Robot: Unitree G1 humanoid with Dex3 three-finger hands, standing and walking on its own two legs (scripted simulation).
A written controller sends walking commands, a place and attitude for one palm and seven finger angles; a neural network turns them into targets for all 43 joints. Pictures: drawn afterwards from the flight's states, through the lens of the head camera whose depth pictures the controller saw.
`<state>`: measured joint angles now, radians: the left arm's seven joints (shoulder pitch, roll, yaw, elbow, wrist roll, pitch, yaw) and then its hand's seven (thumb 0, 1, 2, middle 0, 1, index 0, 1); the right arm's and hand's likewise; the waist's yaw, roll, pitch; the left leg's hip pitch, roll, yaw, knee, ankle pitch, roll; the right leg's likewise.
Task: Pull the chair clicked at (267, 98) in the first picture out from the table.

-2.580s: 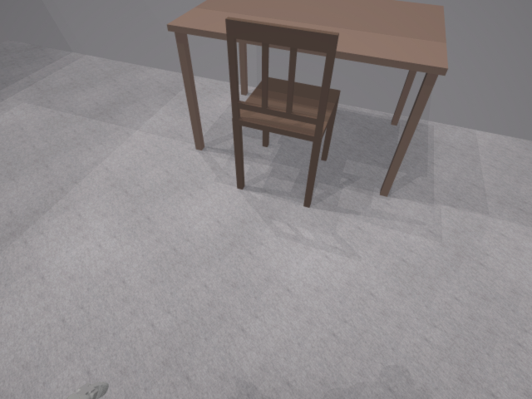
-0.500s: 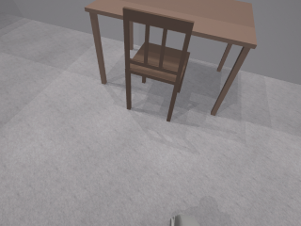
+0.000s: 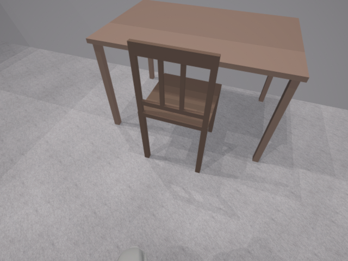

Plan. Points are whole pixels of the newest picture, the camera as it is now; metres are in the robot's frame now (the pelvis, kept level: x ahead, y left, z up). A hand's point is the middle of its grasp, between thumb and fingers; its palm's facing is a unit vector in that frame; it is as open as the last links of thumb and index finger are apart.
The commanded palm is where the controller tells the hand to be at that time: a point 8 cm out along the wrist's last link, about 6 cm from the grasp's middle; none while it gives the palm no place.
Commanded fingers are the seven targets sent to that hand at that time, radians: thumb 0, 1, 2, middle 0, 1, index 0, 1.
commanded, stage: turn to face it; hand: left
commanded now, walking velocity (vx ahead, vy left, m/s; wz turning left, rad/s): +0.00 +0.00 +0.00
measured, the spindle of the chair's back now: (161, 84) +0.90 +0.09 -0.12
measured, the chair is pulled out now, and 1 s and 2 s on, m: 0.00 0.00 0.00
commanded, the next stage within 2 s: take the last steps up to it in 0.66 s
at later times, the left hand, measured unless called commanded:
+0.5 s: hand out of the picture +0.16 +0.21 -0.18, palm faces -0.05 -0.98 -0.20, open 7.4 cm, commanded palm none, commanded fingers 0.00 0.90 0.90 -0.20 -0.30 -0.20 -0.30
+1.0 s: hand (118, 231) +0.25 +0.18 -0.18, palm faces -0.23 -0.96 -0.15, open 7.4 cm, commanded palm none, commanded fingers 0.00 0.90 0.90 -0.20 -0.30 -0.20 -0.30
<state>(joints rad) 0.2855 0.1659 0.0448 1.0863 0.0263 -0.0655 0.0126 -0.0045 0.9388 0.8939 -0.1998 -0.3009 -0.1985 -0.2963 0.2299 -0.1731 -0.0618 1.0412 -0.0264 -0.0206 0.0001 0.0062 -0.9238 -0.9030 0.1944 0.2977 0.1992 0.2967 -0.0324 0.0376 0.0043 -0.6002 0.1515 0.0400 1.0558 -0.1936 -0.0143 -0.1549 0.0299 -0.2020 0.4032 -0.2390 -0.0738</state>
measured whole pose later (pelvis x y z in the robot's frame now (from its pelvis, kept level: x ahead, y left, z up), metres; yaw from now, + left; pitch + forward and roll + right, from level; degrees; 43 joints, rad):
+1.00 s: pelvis +0.15 +0.01 +0.00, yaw -16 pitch +0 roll -1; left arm 0.25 0.19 0.07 1.02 0.03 0.04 -0.01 0.00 0.91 0.89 -0.20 -0.30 -0.20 -0.30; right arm 0.32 -0.15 -0.02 1.04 -0.04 -0.02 -0.01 0.01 -0.91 -0.90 0.20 0.30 0.20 0.30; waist -0.02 -0.03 0.00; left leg -0.19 0.06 0.11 0.53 -0.33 0.02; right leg -0.34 0.02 -0.03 0.77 -0.43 -0.03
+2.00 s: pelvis +0.34 -0.06 +0.00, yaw -18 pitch -2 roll -2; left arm 0.26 0.18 0.05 1.09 0.02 0.05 0.04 0.00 0.91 0.89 -0.20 -0.30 -0.20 -0.30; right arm 0.08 -0.12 -0.02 1.02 -0.01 -0.01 -0.05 -0.02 -0.94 -0.90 0.20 0.30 0.21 0.30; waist 0.03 -0.03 0.10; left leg -0.28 0.05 0.15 0.44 -0.14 0.08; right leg -0.37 -0.02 0.00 0.99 -0.48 0.04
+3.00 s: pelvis +0.29 -0.05 +0.00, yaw -17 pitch -1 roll +0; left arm 0.32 0.15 0.02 1.17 0.02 0.02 0.03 0.00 0.91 0.89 -0.20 -0.30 -0.20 -0.30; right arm 0.19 -0.15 -0.01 1.08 -0.01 -0.02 -0.05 0.00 -0.95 -0.90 0.20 0.30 0.20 0.30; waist 0.04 -0.05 0.00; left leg -0.14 0.02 0.07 0.44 -0.29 0.01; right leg -0.15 -0.09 -0.05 0.43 -0.26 0.06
